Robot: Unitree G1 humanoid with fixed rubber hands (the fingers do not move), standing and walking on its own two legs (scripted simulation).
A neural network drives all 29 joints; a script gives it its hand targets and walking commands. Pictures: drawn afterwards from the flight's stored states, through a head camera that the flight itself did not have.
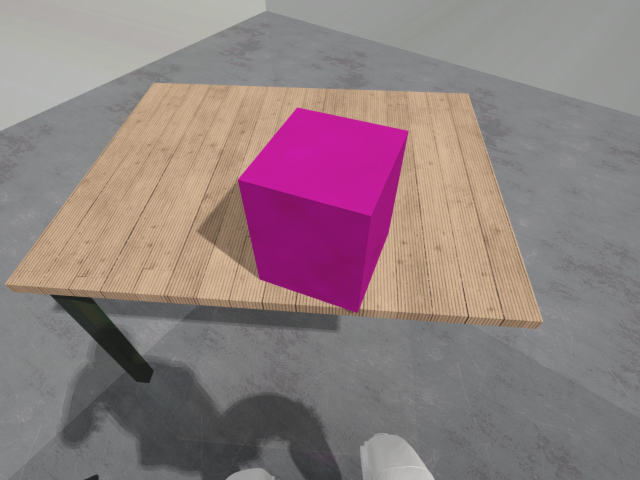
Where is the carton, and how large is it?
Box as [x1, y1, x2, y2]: [238, 108, 407, 312]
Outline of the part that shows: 296,108 238,179 259,278 357,312 388,232 407,131 311,110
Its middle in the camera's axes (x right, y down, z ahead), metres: +0.02 -0.06 +0.69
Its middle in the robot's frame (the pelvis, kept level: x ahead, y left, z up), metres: +0.54 -0.02 -0.01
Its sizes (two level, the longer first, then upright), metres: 0.210 0.200 0.250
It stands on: a table, 0.58 m high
